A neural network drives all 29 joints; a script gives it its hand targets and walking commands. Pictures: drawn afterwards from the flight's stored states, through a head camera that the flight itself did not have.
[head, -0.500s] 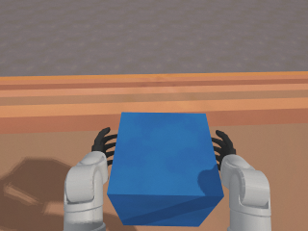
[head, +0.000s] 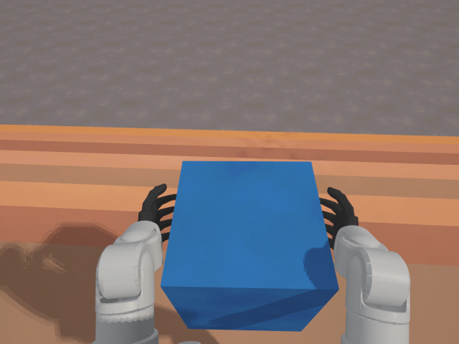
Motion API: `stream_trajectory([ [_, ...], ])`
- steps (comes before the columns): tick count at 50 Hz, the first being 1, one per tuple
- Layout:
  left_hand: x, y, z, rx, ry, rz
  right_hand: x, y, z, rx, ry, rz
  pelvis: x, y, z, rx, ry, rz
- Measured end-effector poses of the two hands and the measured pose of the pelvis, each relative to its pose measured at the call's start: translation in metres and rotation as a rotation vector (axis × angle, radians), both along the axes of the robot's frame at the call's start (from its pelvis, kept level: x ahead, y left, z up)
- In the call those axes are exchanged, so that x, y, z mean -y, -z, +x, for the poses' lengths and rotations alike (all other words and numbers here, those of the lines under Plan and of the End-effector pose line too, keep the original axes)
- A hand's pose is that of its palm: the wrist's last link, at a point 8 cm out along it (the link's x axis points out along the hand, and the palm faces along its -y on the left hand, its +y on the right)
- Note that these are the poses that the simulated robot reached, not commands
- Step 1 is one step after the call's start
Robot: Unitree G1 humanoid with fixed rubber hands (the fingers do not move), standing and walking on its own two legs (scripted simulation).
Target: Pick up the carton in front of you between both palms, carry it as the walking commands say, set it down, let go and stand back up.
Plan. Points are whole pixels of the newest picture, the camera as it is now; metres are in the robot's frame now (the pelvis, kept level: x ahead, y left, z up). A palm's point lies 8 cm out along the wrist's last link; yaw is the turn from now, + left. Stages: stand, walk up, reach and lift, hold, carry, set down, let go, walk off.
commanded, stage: carry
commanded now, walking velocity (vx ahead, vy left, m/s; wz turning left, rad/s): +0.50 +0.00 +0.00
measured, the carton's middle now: (245, 251) +0.27 +0.01 +0.00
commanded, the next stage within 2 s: none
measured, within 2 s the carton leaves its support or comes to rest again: neither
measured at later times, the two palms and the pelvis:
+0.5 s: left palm (189, 76) +0.71 +0.16 +0.07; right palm (308, 82) +0.67 -0.14 +0.08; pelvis +0.32 +0.04 -0.02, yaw -3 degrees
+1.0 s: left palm (213, 31) +1.03 +0.13 +0.04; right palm (302, 33) +1.03 -0.17 +0.03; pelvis +0.68 -0.02 -0.14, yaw -2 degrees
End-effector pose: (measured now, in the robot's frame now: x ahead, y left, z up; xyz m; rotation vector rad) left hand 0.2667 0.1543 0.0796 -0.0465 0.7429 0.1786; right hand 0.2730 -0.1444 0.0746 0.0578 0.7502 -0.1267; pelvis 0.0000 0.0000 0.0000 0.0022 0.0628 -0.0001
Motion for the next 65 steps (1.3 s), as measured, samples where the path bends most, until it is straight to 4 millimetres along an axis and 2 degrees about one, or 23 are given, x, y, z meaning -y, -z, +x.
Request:
stream_trajectory([
  [6, 0.006, -0.024, 0.086, 0.064, -0.003, -0.006, 0.006, -0.023, 0.085, 0.064, 0.009, 0.007, 0.004, -0.011, 0.073, -0.013, 0.019, 0.017],
  [12, 0.007, -0.041, 0.202, 0.118, 0.067, 0.033, 0.007, -0.041, 0.189, 0.12, 0.014, -0.042, -0.004, -0.003, 0.153, -0.004, 0.042, 0.007],
  [15, 0.003, -0.038, 0.266, 0.11, 0.098, 0.043, 0.003, -0.04, 0.249, 0.11, 0.009, -0.073, -0.011, 0.008, 0.199, -0.002, 0.049, -0.007],
  [18, -0.002, -0.025, 0.333, 0.094, 0.137, 0.042, -0.002, -0.033, 0.309, 0.091, 0.021, -0.103, -0.022, 0.026, 0.248, 0.011, 0.06, -0.015],
  [21, -0.002, -0.007, 0.387, 0.027, 0.172, 0.033, -0.003, -0.019, 0.354, 0.022, 0.042, -0.121, -0.03, 0.028, 0.282, 0.009, 0.056, -0.013],
  [26, -0.004, 0.005, 0.452, -0.062, 0.177, 0.024, -0.006, -0.003, 0.413, -0.068, 0.06, -0.102, -0.04, 0.012, 0.333, -0.013, 0.057, -0.028],
  [33, -0.013, 0.0, 0.533, -0.004, 0.122, -0.007, -0.013, -0.01, 0.503, -0.006, 0.071, -0.071, -0.039, 0.004, 0.411, -0.044, 0.047, -0.033],
  [39, -0.01, -0.014, 0.602, 0.093, 0.082, -0.012, -0.01, -0.021, 0.58, 0.092, 0.057, -0.05, -0.027, 0.02, 0.493, -0.036, 0.023, -0.023],
  [43, 0.009, -0.009, 0.66, 0.119, 0.098, -0.01, 0.008, -0.014, 0.632, 0.116, 0.059, -0.067, -0.014, 0.043, 0.554, -0.021, 0.0, -0.001],
  [47, 0.03, 0.013, 0.722, 0.141, 0.107, 0.017, 0.03, 0.011, 0.696, 0.139, 0.042, -0.074, 0.002, 0.089, 0.624, 0.023, 0.013, 0.034],
  [50, 0.029, 0.036, 0.762, 0.172, 0.063, 0.073, 0.029, 0.04, 0.756, 0.174, -0.028, -0.055, 0.017, 0.14, 0.679, 0.068, 0.029, 0.043],
  [54, 0.02, 0.098, 0.807, 0.083, 0.017, 0.076, 0.02, 0.097, 0.819, 0.09, -0.088, -0.062, 0.038, 0.186, 0.723, 0.061, 0.027, 0.032],
  [56, 0.023, 0.132, 0.828, 0.023, 0.013, 0.059, 0.023, 0.129, 0.841, 0.03, -0.093, -0.07, 0.047, 0.199, 0.741, 0.056, 0.018, 0.015],
  [59, 0.034, 0.175, 0.859, -0.053, 0.015, 0.039, 0.034, 0.171, 0.869, -0.049, -0.079, -0.067, 0.058, 0.209, 0.769, 0.044, 0.013, 0.003],
  [62, 0.048, 0.205, 0.895, -0.079, 0.024, 0.03, 0.049, 0.202, 0.899, -0.077, -0.048, -0.049, 0.064, 0.216, 0.802, 0.029, 0.027, 0.017],
  [65, 0.062, 0.224, 0.937, -0.064, 0.037, 0.041, 0.062, 0.227, 0.934, -0.063, -0.014, -0.019, 0.066, 0.228, 0.842, 0.01, 0.048, 0.021],
])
